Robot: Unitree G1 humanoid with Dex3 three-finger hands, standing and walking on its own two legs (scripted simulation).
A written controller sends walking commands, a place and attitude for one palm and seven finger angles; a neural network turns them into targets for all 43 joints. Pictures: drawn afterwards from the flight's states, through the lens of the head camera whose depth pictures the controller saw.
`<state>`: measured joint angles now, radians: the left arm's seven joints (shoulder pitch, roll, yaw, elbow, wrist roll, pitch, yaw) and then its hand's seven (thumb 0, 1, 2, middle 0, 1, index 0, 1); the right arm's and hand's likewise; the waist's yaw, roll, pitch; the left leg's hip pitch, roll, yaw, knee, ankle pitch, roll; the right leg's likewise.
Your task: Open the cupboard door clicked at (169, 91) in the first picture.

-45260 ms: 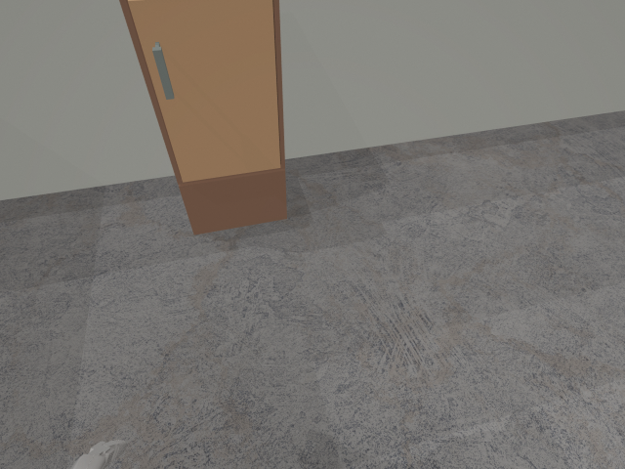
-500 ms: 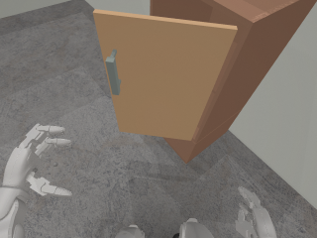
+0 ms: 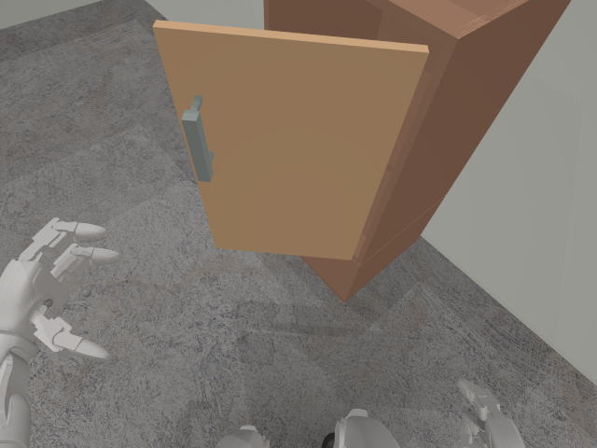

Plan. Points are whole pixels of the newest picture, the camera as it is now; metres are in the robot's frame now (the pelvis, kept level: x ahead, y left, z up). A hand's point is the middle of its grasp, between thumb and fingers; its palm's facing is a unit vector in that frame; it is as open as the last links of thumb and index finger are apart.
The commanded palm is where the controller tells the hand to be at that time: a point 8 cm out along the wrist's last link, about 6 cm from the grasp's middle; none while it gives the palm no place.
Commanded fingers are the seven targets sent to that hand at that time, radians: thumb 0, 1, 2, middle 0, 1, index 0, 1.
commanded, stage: raise the hand with hooked fingers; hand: left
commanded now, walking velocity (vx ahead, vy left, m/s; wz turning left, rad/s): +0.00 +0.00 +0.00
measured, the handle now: (201, 140) +0.57 +0.19 +0.03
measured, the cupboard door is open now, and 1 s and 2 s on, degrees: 45 45 45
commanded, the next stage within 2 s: move the hooked fingers beside the handle in 0.28 s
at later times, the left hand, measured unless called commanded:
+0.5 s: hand (90, 295) +0.28 +0.26 +0.05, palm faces -0.02 -1.00 -0.06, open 13.9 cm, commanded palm +0.27 +0.31 +0.05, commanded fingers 0.00 -0.50 0.30 -0.30 -1.20 -0.30 -1.20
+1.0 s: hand (109, 233) +0.37 +0.27 +0.04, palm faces -0.03 -1.00 -0.02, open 13.9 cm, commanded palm +0.35 +0.32 +0.04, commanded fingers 0.00 -0.50 0.30 -0.30 -1.20 -0.30 -1.20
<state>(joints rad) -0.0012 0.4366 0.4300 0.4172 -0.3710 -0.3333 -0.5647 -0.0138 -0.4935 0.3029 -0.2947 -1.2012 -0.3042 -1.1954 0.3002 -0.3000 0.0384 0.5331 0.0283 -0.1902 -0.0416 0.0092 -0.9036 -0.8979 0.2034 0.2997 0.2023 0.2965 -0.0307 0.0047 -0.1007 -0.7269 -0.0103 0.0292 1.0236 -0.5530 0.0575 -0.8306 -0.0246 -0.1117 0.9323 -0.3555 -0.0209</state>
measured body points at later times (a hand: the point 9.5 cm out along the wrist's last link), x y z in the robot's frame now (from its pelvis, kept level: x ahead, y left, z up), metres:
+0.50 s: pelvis -0.01 -0.01 +0.00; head +0.07 +0.00 +0.44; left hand +0.28 +0.32 +0.06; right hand +0.15 -0.26 -0.08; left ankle -0.03 +0.08 -0.68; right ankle +0.05 -0.12 -0.68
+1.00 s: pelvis -0.01 -0.01 -0.01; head +0.10 +0.00 +0.42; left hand +0.37 +0.33 +0.05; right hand +0.08 -0.29 -0.11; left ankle -0.03 +0.08 -0.68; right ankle +0.05 -0.12 -0.68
